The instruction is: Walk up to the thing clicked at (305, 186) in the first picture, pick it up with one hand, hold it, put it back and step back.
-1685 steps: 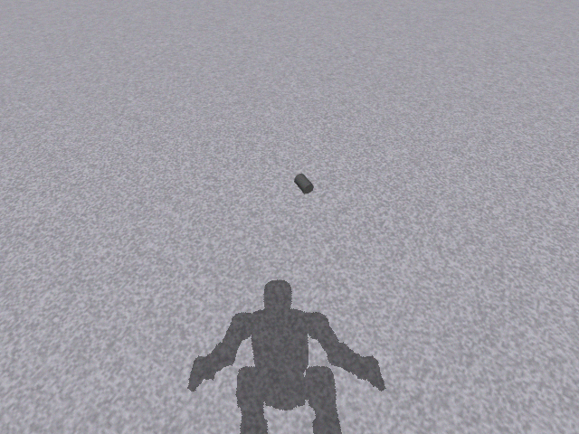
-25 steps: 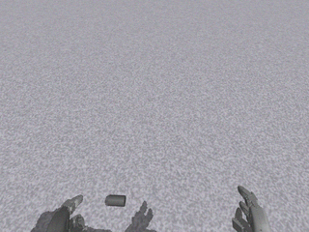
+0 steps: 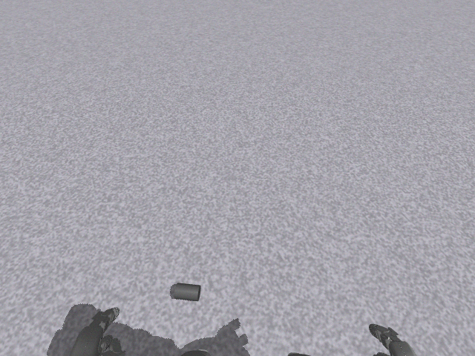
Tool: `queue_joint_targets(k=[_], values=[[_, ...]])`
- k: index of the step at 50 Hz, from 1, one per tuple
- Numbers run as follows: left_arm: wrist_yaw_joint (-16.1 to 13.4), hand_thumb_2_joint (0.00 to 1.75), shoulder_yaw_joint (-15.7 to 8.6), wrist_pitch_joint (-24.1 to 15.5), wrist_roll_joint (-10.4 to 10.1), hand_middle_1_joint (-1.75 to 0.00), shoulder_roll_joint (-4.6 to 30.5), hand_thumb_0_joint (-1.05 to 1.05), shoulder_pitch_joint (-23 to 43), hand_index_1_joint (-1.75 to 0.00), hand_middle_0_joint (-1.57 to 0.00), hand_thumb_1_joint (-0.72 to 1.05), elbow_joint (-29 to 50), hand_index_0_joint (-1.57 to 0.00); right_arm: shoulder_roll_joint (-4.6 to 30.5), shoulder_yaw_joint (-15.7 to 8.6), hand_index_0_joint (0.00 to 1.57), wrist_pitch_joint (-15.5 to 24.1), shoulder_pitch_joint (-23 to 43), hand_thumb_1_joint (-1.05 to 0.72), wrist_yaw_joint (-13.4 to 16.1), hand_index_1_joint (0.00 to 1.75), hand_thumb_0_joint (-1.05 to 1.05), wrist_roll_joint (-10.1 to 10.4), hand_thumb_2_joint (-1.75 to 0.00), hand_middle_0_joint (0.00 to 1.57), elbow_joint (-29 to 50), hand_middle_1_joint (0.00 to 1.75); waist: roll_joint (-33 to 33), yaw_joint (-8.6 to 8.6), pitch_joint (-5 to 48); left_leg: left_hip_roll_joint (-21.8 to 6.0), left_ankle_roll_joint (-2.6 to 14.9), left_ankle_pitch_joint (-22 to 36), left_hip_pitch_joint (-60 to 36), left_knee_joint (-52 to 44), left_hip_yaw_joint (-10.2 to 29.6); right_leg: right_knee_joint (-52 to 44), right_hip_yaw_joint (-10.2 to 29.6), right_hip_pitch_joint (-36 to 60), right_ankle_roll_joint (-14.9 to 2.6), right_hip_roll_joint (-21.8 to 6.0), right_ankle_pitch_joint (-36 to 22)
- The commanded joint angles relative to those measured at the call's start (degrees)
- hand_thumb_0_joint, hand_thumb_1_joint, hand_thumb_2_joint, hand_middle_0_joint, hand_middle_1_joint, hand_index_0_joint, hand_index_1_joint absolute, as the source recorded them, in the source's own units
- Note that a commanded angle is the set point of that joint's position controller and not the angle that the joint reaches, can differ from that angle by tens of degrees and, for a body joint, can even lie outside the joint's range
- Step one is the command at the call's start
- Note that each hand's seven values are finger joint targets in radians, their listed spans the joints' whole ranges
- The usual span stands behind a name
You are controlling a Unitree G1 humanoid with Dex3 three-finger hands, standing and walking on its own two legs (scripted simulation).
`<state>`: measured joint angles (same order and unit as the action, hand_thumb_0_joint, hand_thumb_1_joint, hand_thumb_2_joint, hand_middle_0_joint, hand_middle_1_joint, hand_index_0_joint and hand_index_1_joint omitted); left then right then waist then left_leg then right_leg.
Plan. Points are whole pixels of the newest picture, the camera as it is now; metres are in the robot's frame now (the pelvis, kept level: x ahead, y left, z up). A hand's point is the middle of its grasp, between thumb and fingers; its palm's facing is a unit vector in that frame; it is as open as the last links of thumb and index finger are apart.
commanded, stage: stand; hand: left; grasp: from above
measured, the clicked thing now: (187, 291) +0.45 +0.22 -0.70
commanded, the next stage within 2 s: none
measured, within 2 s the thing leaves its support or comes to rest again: neither
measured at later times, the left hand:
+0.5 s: hand out of the picture +0.05 +0.23 -0.12, palm faces +0.04 -0.94 -0.33, open 7.4 cm
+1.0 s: hand out of the picture +0.06 +0.23 -0.11, palm faces +0.02 -0.94 -0.34, open 7.4 cm
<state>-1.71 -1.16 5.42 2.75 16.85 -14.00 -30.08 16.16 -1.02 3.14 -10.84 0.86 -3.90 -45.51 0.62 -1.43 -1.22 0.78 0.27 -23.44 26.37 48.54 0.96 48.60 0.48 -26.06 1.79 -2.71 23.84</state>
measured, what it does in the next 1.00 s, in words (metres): stands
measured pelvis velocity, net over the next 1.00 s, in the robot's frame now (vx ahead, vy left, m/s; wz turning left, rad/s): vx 0.00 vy -0.01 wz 0.00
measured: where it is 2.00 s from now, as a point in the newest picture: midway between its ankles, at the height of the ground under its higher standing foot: outside the picture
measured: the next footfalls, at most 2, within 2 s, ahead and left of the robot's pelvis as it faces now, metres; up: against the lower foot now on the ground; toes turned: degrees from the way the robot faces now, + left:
none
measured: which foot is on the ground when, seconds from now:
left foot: down 0.00-1.00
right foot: down 0.00-1.00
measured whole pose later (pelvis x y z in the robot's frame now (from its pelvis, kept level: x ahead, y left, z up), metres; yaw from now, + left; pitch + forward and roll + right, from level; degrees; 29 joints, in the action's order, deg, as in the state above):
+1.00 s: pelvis +0.00 -0.01 +0.05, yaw +0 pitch -5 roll +0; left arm -1.2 -1.8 -0.2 1.2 17.0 -7.7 -66.1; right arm 18.2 -1.4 0.3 -8.4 0.7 -1.5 -64.8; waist -1.3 -0.3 -4.3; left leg -0.5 -0.8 -10.1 5.7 20.4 1.3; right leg 20.3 -0.4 -5.4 1.4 -1.7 10.3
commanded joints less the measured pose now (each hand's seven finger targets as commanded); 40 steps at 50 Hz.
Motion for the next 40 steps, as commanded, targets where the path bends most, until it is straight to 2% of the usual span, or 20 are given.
queue_joint_targets(k=[1,2,4,7,12,21,27,31,36,38,40], values=[[-0.5,0.9,-4.0,-4.5,0.3,-0.3,8.4,0.0,3.2,-0.3,-0.2,0.9,-2.3,-0.2,9.0,-4.0,0.2,0.4,2.7,-0.9,-0.1,0.3,0.0,0.8,-0.9,0.2,3.0,0.3,0.0,0.19,4.4,-3.2,3.44,1.9,-4.4,-14.2,5.4,-13.6,3.8,4.7,-3.69,-1.7,-1.7],[-0.4,0.9,-4.1,-5.0,0.3,-0.3,8.2,0.0,2.7,-0.3,-0.2,0.9,-4.2,-0.2,9.4,-4.1,0.2,0.3,2.7,-0.9,-0.1,0.3,0.0,0.7,-0.9,0.2,2.3,0.3,-1.4,-0.08,5.0,-3.8,3.53,4.0,-5.8,-15.0,6.0,-13.0,2.9,6.2,-3.48,-1.3,-4.7],[-0.5,0.9,-4.0,-5.5,0.1,-0.3,7.5,0.0,2.5,-0.3,-0.2,0.9,-7.7,-0.2,9.6,-4.2,0.2,-0.1,3.4,-0.9,0.1,0.3,0.0,0.7,-0.9,0.2,1.1,0.3,-3.5,-0.37,3.7,-4.7,3.57,3.8,-5.8,-17.8,7.5,-13.8,1.9,7.7,-2.97,-1.0,-6.7],[-0.5,0.9,-3.9,-6.0,-0.4,-0.3,7.8,0.0,2.4,-0.3,-0.2,0.9,-12.4,-0.2,9.7,-4.0,0.2,-0.4,2.2,-0.9,0.5,0.3,0.0,1.1,-0.9,0.2,-1.6,0.3,-3.0,0.08,3.2,-5.2,3.09,11.9,-8.9,-19.9,7.5,-15.8,2.1,10.2,-3.03,-1.2,-11.7],[-0.9,0.9,-3.8,-6.3,-0.9,-0.3,8.7,0.0,1.7,-0.3,-0.2,0.9,-19.1,-0.2,10.1,-3.7,0.2,-1.1,1.2,-0.9,1.2,0.3,0.0,1.6,-0.9,0.2,-5.8,0.3,-1.2,0.36,3.0,-5.0,2.31,17.9,-14.2,-21.1,5.8,-20.7,3.2,13.8,-3.31,-2.5,-18.3],[-1.0,0.9,-3.3,-6.1,-0.9,-0.3,9.7,0.0,3.9,-0.3,-0.2,0.9,-26.6,-0.2,10.6,-3.1,0.2,-1.8,2.2,-0.9,1.4,0.3,0.0,2.3,-0.9,0.2,-10.7,0.3,-0.3,0.83,-0.7,-5.6,1.45,14.7,-16.4,-27.8,5.8,-27.2,3.1,16.8,-2.39,-2.9,-15.1],[-0.9,0.9,-3.0,-6.3,-1.0,-0.3,9.8,0.0,4.7,-0.3,-0.2,0.9,-29.4,-0.2,10.8,-2.8,0.2,-1.7,3.1,-0.9,1.2,0.3,0.0,2.5,-0.9,0.2,-12.7,0.3,-0.5,0.74,-0.5,-6.1,1.09,17.3,-18.3,-29.4,5.5,-29.1,3.3,18.8,-2.24,-3.5,-16.5],[-0.7,0.9,-2.9,-6.1,-1.0,-0.3,10.1,0.0,6.0,-0.3,-0.2,0.9,-30.5,-0.2,11.0,-2.6,0.2,-1.8,3.8,-0.9,1.1,0.3,0.0,2.5,-0.9,0.2,-13.8,0.3,-1.1,0.66,-2.2,-5.9,0.75,13.3,-16.6,-31.6,5.6,-30.0,3.0,19.2,-2.08,-3.3,-14.9],[-0.5,0.9,-3.0,-6.2,-1.2,-0.3,10.8,0.0,6.6,-0.3,-0.2,0.9,-31.5,-0.2,11.5,-2.7,0.2,-1.9,4.4,-0.9,0.9,0.3,0.0,2.5,-0.9,0.2,-14.5,0.3,-0.3,0.71,-1.5,-6.4,0.85,11.8,-17.3,-32.3,5.6,-31.3,3.4,19.4,-2.17,-3.6,-13.7],[-0.4,0.9,-2.9,-6.4,-1.3,-0.3,10.9,0.0,7.1,-0.3,-0.2,0.9,-31.7,-0.2,11.7,-2.6,0.2,-1.8,4.4,-0.9,0.8,0.3,0.0,2.5,-0.9,0.2,-14.9,0.3,-0.7,0.73,-1.0,-6.4,0.83,14.1,-17.9,-32.2,5.3,-31.7,3.6,20.0,-2.13,-3.9,-14.9],[-0.3,0.9,-2.7,-6.6,-1.3,-0.3,10.7,0.0,6.9,-0.3,-0.2,0.9,-32.2,-0.2,11.8,-2.4,0.2,-1.7,4.7,-0.9,0.7,0.3,0.0,2.6,-0.9,0.2,-15.1,0.3,-0.5,0.7,-0.8,-6.5,0.91,14.0,-18.5,-31.9,5.3,-32.0,3.6,20.0,-1.98,-3.9,-15.3]])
